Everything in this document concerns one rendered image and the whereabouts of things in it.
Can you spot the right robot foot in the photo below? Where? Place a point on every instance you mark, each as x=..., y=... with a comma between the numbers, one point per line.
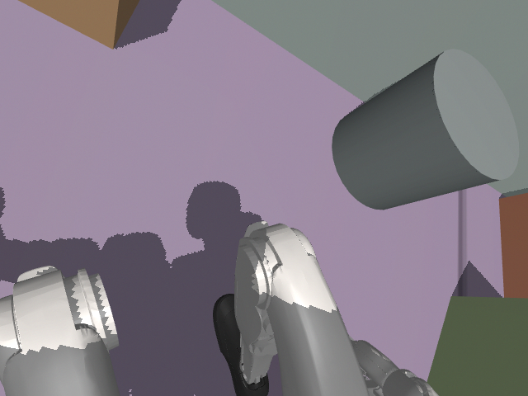
x=228, y=336

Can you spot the right robot arm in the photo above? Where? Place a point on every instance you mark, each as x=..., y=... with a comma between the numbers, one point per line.
x=405, y=383

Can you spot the right robot hand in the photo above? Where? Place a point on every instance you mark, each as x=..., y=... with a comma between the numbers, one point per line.
x=374, y=365

